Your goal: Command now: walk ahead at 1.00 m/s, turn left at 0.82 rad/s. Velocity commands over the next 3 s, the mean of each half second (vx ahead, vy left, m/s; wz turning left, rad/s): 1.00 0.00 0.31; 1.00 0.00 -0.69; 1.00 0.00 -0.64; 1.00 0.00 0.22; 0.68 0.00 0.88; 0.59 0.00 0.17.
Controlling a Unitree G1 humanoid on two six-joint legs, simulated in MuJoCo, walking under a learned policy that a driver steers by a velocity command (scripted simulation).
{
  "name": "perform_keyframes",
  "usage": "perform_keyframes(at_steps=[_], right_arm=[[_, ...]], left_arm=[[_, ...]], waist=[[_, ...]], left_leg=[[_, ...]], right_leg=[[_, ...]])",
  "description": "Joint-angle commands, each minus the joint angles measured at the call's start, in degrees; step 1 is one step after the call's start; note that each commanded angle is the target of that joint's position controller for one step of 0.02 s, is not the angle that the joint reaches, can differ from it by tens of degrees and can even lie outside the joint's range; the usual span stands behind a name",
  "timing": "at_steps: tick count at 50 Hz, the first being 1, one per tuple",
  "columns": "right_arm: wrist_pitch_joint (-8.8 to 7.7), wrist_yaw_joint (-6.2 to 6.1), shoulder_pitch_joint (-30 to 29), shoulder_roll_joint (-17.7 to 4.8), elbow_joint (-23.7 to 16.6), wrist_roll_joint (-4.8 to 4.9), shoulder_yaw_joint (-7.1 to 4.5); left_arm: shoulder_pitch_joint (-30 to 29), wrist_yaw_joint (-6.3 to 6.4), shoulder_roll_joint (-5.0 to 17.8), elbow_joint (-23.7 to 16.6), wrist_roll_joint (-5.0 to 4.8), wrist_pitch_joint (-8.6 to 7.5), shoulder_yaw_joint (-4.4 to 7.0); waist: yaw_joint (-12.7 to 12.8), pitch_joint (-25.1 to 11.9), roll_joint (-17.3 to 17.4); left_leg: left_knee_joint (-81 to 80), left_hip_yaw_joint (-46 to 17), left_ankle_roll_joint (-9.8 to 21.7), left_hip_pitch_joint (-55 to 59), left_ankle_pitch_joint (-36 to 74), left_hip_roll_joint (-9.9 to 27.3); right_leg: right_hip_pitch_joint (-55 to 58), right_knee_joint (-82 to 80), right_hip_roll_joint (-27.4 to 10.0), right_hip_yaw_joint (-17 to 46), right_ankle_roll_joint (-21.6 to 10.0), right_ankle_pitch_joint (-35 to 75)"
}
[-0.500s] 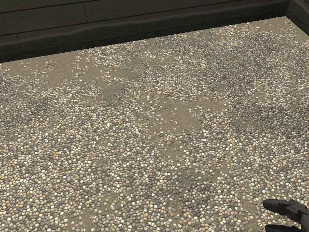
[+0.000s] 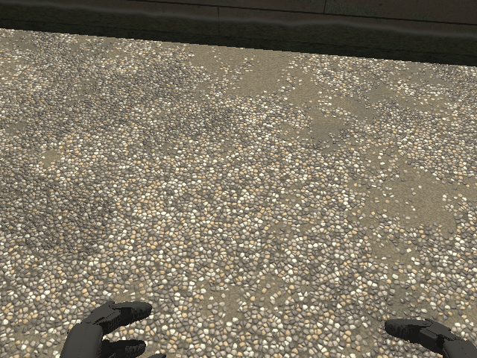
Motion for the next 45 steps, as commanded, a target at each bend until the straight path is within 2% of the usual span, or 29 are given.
perform_keyframes(at_steps=[1, 2, 3, 4, 5, 6, 7, 8, 9, 10, 11, 12, 13, 14, 19, 23, 26, 30, 31, 35, 36, 38, 39, 40, 45], right_arm=[[-1.22, -0.78, -1.5, -1.8, -7.2, 1.78, -1.67], [-2.09, -0.88, -5.6, -3.8, -7.5, 1.23, -2.16], [-2.78, -0.8, -11.0, -6.2, -8.3, 0.27, -3.05], [-3.17, -0.42, -12.7, -5.9, -8.4, 0.19, -2.87], [-2.9, 0.14, -12.3, -4.7, -8.5, 0.57, -2.28], [-2.48, 0.7, -9.9, -3.4, -7.5, 0.59, -1.74], [-1.99, 1.24, -7.6, -2.9, -6.1, 0.22, -1.56], [-1.71, 1.53, -6.6, -2.3, -5.2, -0.42, -1.27], [-1.44, 1.67, -6.2, -2.2, -4.8, -0.89, -0.94], [-1.31, 1.68, -6.5, -2.1, -4.6, -1.21, -0.45], [-1.35, 1.37, -9.8, -3.1, -5.2, -0.6, -0.43], [-1.34, 1.42, -11.0, -4.8, -5.9, 0.59, -0.64], [-1.24, 1.4, -11.8, -6.1, -6.2, 0.81, -0.58], [-1.07, 1.38, -12.9, -6.6, -6.6, 0.8, -0.45], [-1.09, 0.91, -13.5, -5.7, -6.9, 0.77, 0.31], [-1.65, 1.22, -14.1, -4.3, -7.4, -0.25, 0.94], [-2.16, 1.24, -13.2, -4.3, -7.2, -0.83, 1.03], [-3.02, 1.07, -13.4, -4.1, -7.3, -1.28, 0.77], [-3.15, 1.01, -12.1, -3.8, -7.0, -2.1, 0.85], [-3.69, 0.32, -9.7, -3.7, -6.5, -2.04, -0.08], [-3.78, 0.31, -10.3, -2.0, -6.9, -1.96, 0.26], [-4.0, -0.03, -8.9, -2.1, -6.6, -1.89, -0.24], [-3.87, -0.16, -9.1, -2.3, -6.7, -2.05, -0.6], [-3.83, -0.29, -8.7, -1.7, -6.4, -2.45, -0.45], [-3.57, -0.36, -6.9, -2.5, -5.7, -2.21, -1.49]], left_arm=[[5.1, -0.9, 8.2, -1.4, 1.76, -1.65, 2.41], [6.5, -0.98, 10.4, -1.9, 1.22, -1.43, 3.36], [5.9, -0.8, 9.8, -2.3, 0.98, -1.48, 2.89], [2.0, -0.71, 8.3, -3.2, 0.91, -1.6, 2.02], [-2.4, -0.71, 7.0, -3.7, 0.32, -2.02, 1.27], [-6.7, -0.86, 6.3, -4.7, -0.64, -2.34, 0.78], [-8.5, -1.16, 6.1, -5.1, -1.37, -2.54, 0.6], [-8.3, -1.58, 5.5, -4.8, -1.77, -2.56, 0.55], [-7.8, -1.93, 5.3, -4.7, -1.85, -2.36, 0.58], [-6.1, -2.14, 5.1, -4.5, -1.64, -2.0, 0.76], [-3.4, -2.36, 3.9, -4.6, -1.67, -1.5, 0.63], [-3.8, -2.45, 3.2, -4.6, -1.12, -1.19, 0.53], [-3.7, -2.46, 3.2, -4.6, -0.91, -0.99, 0.84], [-3.5, -2.46, 3.4, -4.4, -0.79, -0.95, 1.07], [-3.1, -2.41, 2.6, -3.2, -0.85, -1.44, 1.43], [-4.3, -2.22, 2.0, -1.8, -2.2, -1.08, 1.37], [-5.6, -2.54, 2.4, -1.5, -2.9, -0.79, 1.69], [-5.3, -2.93, 3.0, -1.4, -2.92, -0.47, 1.91], [-4.4, -2.73, 3.2, -1.2, -2.48, -0.24, 1.73], [-4.3, -2.77, 4.4, -2.0, -2.45, 0.25, 1.97], [-4.3, -2.81, 4.4, -2.2, -2.34, 0.58, 1.99], [-3.9, -2.97, 4.9, -2.4, -2.64, 0.97, 2.15], [-3.9, -3.01, 5.3, -2.6, -2.92, 0.92, 2.26], [-4.3, -3.22, 5.0, -3.0, -2.87, 1.19, 2.08], [-3.6, -3.25, 5.8, -3.9, -3.08, 2.31, 2.27]], waist=[[1.7, -13.5, -19.1], [6.7, -11.2, -22.2], [7.3, -7.3, -14.5], [5.4, -5.8, -10.2], [2.9, -5.2, -8.3], [0.3, -6.4, -7.4], [-0.8, -7.3, -7.3], [-1.4, -7.5, -7.1], [-1.2, -7.0, -6.2], [-0.2, -6.6, -3.6], [1.8, -7.1, 3.0], [0.6, -6.9, 7.4], [0.9, -6.1, 10.3], [1.1, -5.4, 11.1], [1.0, -7.9, 6.5], [-0.3, -8.5, 4.1], [-1.3, -7.3, 3.8], [-0.4, -6.3, 3.5], [-0.9, -5.7, 3.8], [-0.5, -6.2, 1.3], [-0.5, -6.4, 0.6], [-0.5, -6.9, 0.9], [-0.1, -6.9, 0.3], [0.2, -7.4, 0.1], [1.7, -8.1, -1.3]], left_leg=[[2.0, -5.7, 1.3, -19.9, -4.3, 3.5], [5.7, -2.7, -0.2, -24.1, -10.0, 3.4], [9.0, -3.2, -1.4, -22.7, -7.7, 4.5], [9.1, -2.8, -2.2, -18.5, -4.5, 5.9], [6.4, -0.9, -3.1, -11.3, -0.8, 7.7], [1.5, 1.9, -3.6, 0.4, 3.5, 8.5], [-0.6, 4.6, -3.7, 10.4, 7.5, 7.5], [-2.4, 5.8, -3.4, 14.2, 8.6, 7.1], [-5.6, 6.0, -3.1, 14.9, 8.2, 7.3], [-8.8, 5.3, -2.8, 14.9, 9.4, 8.1], [-10.4, 2.2, -1.8, 14.8, 11.6, 9.5], [-16.0, -2.6, -1.0, 9.1, 4.4, 10.9], [-20.6, -6.2, -0.4, 6.0, -0.7, 12.1], [-22.6, -8.3, -0.1, 5.1, -2.1, 12.5], [-23.4, -8.4, -0.7, 7.9, -1.5, 11.3], [-23.1, -4.3, -2.0, 11.2, -0.4, 12.0], [-23.0, -1.9, -3.2, 10.2, -0.1, 12.8], [-21.5, 1.7, -4.7, 10.3, 0.9, 12.9], [-20.8, 3.2, -4.9, 10.7, 3.2, 12.8], [-17.2, 8.1, -5.8, 13.8, 5.9, 12.7], [-15.5, 9.6, -5.9, 16.0, 8.6, 12.5], [-13.8, 11.8, -6.4, 17.4, 9.6, 12.5], [-12.6, 12.2, -6.5, 18.0, 10.5, 12.6], [-12.0, 13.3, -6.7, 18.7, 11.3, 12.6], [-8.3, 16.3, -6.6, 19.8, 12.0, 12.7]], right_leg=[[35.7, -8.4, -12.4, 12.0, -5.0, 20.2], [31.1, -17.2, -17.8, 23.7, -8.0, 9.4], [24.3, -20.8, -19.1, 26.9, -9.5, 3.2], [17.9, -21.9, -19.0, 25.6, -9.6, 1.4], [11.2, -23.3, -17.4, 20.8, -8.5, -1.3], [3.9, -24.2, -14.6, 14.8, -6.4, -4.0], [-1.2, -24.5, -11.2, 9.5, -4.6, -3.9], [-1.4, -23.6, -9.4, 6.3, -3.9, -3.1], [0.5, -21.9, -8.1, 4.1, -3.4, -2.4], [2.9, -19.5, -6.7, 2.1, -3.0, -1.4], [4.4, -17.1, -4.5, -1.6, -1.6, 1.8], [8.4, -13.0, -3.1, -5.7, -0.1, 4.4], [11.0, -10.5, -2.4, -7.2, 0.6, 6.0], [12.0, -10.3, -2.2, -7.4, 0.6, 6.9], [16.6, -12.9, -3.1, -7.4, 0.5, 8.8], [16.9, -15.3, -3.5, -5.4, -0.6, 9.6], [17.2, -15.0, -2.6, -3.0, -1.3, 9.6], [15.6, -14.2, -1.6, -0.4, -2.5, 9.4], [14.4, -13.8, -1.6, 0.4, -2.4, 10.8], [11.8, -13.1, -0.8, 2.6, -3.4, 14.1], [9.9, -12.9, -0.7, 3.2, -3.2, 15.3], [8.6, -12.6, -0.3, 4.6, -3.9, 16.4], [7.7, -12.4, 0.0, 5.3, -4.0, 17.5], [7.2, -12.3, 0.3, 6.2, -4.4, 18.5], [3.6, -10.8, 2.3, 9.3, -6.2, 26.2]])
Next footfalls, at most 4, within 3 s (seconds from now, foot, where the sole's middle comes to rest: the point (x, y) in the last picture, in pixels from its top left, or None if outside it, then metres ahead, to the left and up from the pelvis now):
2.80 right None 0.03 -0.09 -0.74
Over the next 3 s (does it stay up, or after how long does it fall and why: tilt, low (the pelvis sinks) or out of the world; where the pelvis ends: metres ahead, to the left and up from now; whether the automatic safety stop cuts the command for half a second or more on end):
stays up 0.00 0.01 0.02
